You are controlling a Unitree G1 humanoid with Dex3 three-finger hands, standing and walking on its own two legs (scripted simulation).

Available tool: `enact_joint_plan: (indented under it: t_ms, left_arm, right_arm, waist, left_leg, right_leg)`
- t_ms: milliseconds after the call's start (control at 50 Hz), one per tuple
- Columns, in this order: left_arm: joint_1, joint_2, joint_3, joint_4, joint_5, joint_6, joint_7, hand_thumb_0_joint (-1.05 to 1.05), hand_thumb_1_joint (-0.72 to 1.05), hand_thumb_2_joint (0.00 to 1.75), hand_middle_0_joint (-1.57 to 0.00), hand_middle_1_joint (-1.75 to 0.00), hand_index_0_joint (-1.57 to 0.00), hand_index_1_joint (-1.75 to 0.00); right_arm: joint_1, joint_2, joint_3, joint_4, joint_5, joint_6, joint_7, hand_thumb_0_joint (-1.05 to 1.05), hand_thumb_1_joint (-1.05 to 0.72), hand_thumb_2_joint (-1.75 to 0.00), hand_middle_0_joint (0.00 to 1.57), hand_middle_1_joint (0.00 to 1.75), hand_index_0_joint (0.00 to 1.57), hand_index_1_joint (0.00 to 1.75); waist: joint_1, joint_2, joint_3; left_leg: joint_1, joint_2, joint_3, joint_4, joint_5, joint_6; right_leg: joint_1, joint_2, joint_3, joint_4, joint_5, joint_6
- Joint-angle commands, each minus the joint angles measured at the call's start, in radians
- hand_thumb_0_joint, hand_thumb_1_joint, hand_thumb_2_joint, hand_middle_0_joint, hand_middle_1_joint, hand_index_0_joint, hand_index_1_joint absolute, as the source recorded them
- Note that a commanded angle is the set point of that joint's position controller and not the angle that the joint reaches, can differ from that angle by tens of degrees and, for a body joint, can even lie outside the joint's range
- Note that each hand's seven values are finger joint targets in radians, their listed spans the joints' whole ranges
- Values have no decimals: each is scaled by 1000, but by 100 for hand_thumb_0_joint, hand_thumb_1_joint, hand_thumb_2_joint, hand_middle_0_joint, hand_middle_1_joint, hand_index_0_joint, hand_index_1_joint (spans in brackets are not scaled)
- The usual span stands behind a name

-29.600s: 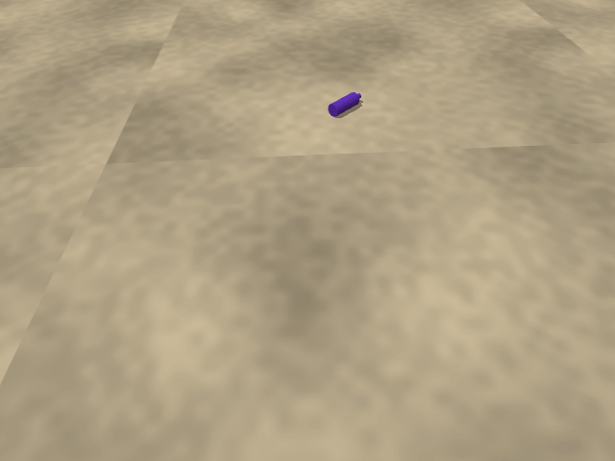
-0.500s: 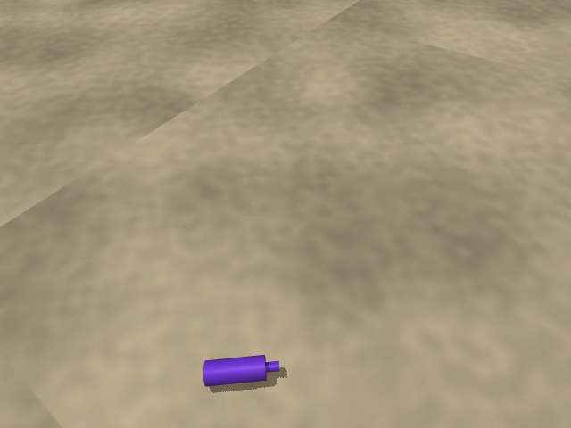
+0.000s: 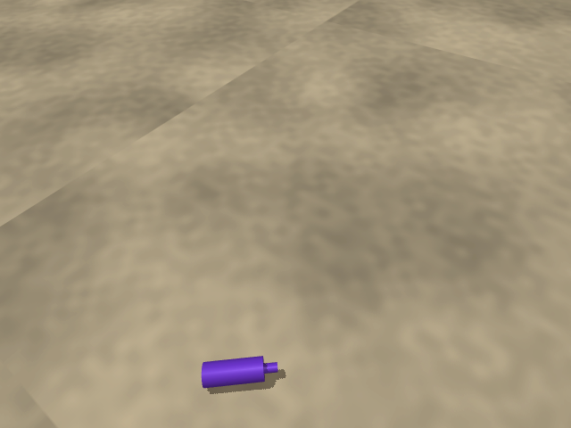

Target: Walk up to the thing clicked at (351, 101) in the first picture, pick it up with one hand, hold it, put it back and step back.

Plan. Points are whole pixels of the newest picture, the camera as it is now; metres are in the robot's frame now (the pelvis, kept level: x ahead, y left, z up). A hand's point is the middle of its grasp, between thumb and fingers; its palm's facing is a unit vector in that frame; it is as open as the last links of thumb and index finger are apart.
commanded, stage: stand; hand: left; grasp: from above
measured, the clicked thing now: (240, 371) +0.44 +0.17 -0.74
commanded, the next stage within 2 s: rise first in 0.84 s
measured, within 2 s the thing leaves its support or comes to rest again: neither
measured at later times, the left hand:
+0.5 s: hand out of the picture +0.07 +0.26 -0.16, palm faces -0.03 -0.94 -0.35, open 7.3 cm
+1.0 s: hand out of the picture +0.08 +0.26 -0.15, palm faces +0.00 -0.94 -0.34, open 7.4 cm
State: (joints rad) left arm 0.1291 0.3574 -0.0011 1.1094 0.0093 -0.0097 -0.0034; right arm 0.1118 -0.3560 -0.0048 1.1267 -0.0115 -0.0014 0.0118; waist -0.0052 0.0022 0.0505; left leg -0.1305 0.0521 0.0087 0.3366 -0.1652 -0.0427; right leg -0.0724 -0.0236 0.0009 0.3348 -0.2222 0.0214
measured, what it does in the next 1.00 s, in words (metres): stands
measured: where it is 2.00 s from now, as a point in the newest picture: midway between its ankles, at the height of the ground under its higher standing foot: outside the picture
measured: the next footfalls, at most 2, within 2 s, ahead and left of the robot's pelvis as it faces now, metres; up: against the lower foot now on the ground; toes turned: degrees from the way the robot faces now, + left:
none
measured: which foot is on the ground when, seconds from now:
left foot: down 0.00-1.00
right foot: down 0.00-1.00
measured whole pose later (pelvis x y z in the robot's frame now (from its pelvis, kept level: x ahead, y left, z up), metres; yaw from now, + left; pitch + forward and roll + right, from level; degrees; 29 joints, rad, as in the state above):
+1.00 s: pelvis +0.00 +0.00 +0.00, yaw +0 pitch -1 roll +0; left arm 0.14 0.35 0.01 1.06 -0.01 -0.01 0.01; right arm 0.15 -0.35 0.00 1.04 0.02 -0.01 -0.01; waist -0.01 0.00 0.05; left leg -0.18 0.05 0.01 0.38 -0.18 -0.03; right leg -0.12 -0.03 0.00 0.37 -0.23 0.03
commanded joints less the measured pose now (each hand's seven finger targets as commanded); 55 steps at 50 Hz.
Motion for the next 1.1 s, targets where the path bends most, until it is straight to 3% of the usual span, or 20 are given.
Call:
enact_joint_plan:
  t_ms: [0,340,600,860,900,920,940,960,980,1000,1040,1080]
  left_arm:
    - [-29,221,42,-60,-1,-21,13,0,90,90,-20,-30,-20,-30]
    - [-21,216,43,-57,1,-17,11,0,90,90,-20,-30,-20,-30]
    - [-19,218,44,-61,2,-18,12,0,90,90,-20,-30,-20,-30]
    - [-17,215,43,-61,1,-15,10,0,90,90,-20,-30,-20,-30]
    - [-10,222,44,-58,2,-16,11,0,90,90,-20,-30,-20,-30]
    - [-19,221,44,-60,1,-16,12,0,82,98,-12,-38,-12,-38]
    - [-370,33,38,-411,-47,-110,21,0,75,98,-17,-46,-15,-46]
    - [-461,87,56,-355,-48,-105,27,0,67,97,-18,-54,-15,-54]
    - [-306,173,121,-182,-28,-64,35,0,59,99,-16,-62,-13,-62]
    - [-232,177,133,-119,-16,-47,24,0,51,97,-13,-70,-12,-70]
    - [-308,246,166,-137,27,-55,7,0,35,101,-7,-84,-7,-85]
    - [-182,225,179,-41,96,-36,-22,0,21,99,-2,-99,-5,-96]
  right_arm:
    - [-39,-211,-39,-54,2,-21,-15,0,-90,-90,20,30,20,30]
    - [-41,-212,-38,-56,3,-21,-15,0,-90,-90,20,30,20,30]
    - [-40,-213,-41,-61,3,-21,-17,0,-90,-90,20,30,20,30]
    - [-41,-213,-41,-55,2,-21,-15,0,-90,-90,20,30,20,30]
    - [-45,-212,-42,-57,3,-22,-14,0,-90,-90,20,30,20,30]
    - [-40,-206,-40,-57,4,-22,-14,0,-94,-91,20,30,20,30]
    - [-20,-42,4,-341,73,-75,-33,0,-101,-93,20,30,20,30]
    - [28,-69,0,-286,75,-75,-46,0,-96,-92,20,30,20,30]
    - [57,-100,-14,-274,71,-67,-54,0,-96,-92,20,30,20,30]
    - [65,-103,-27,-302,70,-58,-52,0,-95,-91,20,30,20,30]
    - [96,-103,-57,-328,59,-68,-64,0,-91,-90,20,30,20,30]
    - [123,-97,-78,-359,41,-75,-60,0,-91,-90,20,30,20,30]
  waist:
    - [3,-4,-66]
    - [5,3,-46]
    - [4,-5,-76]
    - [6,6,-38]
    - [6,-6,-50]
    - [2,-15,-40]
    - [-110,60,-7]
    - [-78,6,-34]
    - [-63,-23,-24]
    - [-35,-38,-26]
    - [-28,-33,-144]
    - [-17,-42,-209]
  left_leg:
    - [58,85,-65,-32,163,50]
    - [47,83,-67,-46,112,53]
    - [67,87,-61,-29,161,60]
    - [38,80,-64,-51,92,54]
    - [57,87,-69,-49,118,55]
    - [49,84,-69,-50,121,53]
    - [-86,-60,63,32,-38,47]
    - [-71,-56,53,37,-48,49]
    - [-94,-59,52,52,-67,52]
    - [-132,-52,52,81,-56,50]
    - [-136,-53,45,136,1,52]
    - [-187,-60,35,211,59,49]
  right_leg:
    - [-47,-109,70,-66,174,-37]
    - [-59,-104,70,-75,128,-35]
    - [-42,-110,70,-61,181,-37]
    - [-64,-103,72,-71,117,-38]
    - [-65,-103,69,-65,127,-37]
    - [-67,-103,71,-69,123,-38]
    - [-268,12,0,6,66,-22]
    - [-220,14,-17,7,36,-20]
    - [-230,22,-30,10,-4,-23]
    - [-237,29,-38,42,-9,-27]
    - [-244,24,-31,100,54,-26]
    - [-269,23,-33,177,112,-27]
